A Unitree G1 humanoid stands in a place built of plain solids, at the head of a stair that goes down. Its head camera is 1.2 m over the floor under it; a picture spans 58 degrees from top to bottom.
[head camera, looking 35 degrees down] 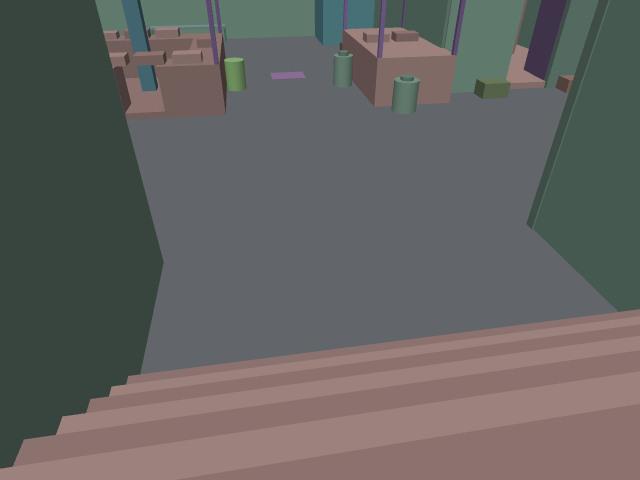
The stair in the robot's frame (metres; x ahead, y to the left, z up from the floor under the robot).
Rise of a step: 0.22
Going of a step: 0.25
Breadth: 4.16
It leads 9 degrees to the left of straight ahead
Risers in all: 7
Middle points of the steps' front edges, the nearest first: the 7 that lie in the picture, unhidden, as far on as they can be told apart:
0.80 -0.89 0.00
1.04 -0.85 -0.22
1.29 -0.81 -0.44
1.53 -0.77 -0.66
1.78 -0.73 -0.88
2.02 -0.68 -1.09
2.27 -0.64 -1.31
